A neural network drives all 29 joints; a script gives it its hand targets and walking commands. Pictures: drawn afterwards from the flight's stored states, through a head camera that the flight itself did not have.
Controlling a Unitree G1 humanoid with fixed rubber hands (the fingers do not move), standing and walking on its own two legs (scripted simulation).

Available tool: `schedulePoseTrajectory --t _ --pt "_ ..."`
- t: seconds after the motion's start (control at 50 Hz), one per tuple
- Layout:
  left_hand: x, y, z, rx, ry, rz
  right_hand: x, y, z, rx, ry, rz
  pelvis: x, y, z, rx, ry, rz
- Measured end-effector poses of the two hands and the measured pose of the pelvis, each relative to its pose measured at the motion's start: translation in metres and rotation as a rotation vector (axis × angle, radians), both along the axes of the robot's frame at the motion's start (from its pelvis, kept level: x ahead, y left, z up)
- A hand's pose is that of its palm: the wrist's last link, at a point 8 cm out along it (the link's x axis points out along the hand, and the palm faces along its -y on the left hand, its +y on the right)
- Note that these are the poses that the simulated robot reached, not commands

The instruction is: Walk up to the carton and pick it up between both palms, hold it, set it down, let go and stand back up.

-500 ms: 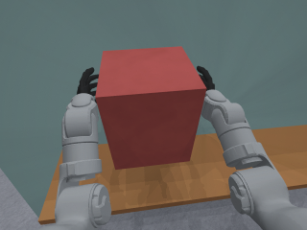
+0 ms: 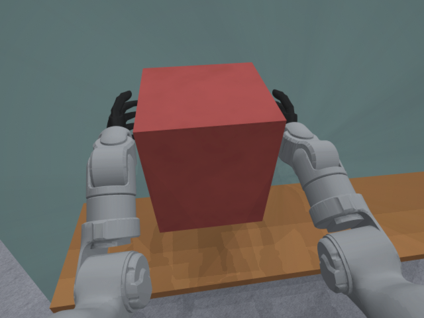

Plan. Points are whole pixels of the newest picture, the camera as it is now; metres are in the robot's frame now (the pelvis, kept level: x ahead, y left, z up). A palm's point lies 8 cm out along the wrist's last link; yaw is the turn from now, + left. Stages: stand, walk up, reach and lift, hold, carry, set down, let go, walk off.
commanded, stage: hold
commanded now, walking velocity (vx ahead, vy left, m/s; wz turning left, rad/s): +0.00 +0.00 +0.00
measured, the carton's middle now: (205, 148) +0.38 +0.01 +0.19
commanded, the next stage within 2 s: none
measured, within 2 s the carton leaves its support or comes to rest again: neither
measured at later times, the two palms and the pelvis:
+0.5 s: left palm (120, 137) +0.35 +0.15 +0.24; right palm (288, 132) +0.36 -0.15 +0.24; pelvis +0.00 +0.00 +0.00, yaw +0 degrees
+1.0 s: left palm (120, 131) +0.36 +0.16 +0.25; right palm (287, 128) +0.36 -0.15 +0.24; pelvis +0.00 +0.00 +0.00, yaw +0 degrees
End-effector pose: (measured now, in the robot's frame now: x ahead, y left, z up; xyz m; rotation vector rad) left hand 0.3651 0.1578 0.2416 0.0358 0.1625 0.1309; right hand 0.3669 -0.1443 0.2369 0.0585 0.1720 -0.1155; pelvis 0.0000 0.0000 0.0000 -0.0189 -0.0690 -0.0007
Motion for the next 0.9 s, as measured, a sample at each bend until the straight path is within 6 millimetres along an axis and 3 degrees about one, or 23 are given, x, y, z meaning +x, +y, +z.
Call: schedulePoseTrajectory --t 0.26,0.52,0.9 --pt "-0.005 -0.002 -0.005 -0.004 -0.017 0.011 -0.003 -0.002 -0.006 0.006 -0.016 0.009 0.004 0.001 0.000 -0.002 -0.015 0.000" --pt "-0.014 -0.004 0.002 -0.014 -0.022 0.017 -0.010 -0.004 0.000 0.016 -0.020 0.012 -0.002 -0.003 0.000 0.002 -0.026 -0.001" --pt "-0.005 -0.003 0.006 -0.007 0.006 -0.003 -0.006 -0.003 0.005 0.004 0.008 -0.006 -0.007 -0.004 0.000 0.003 -0.002 -0.004"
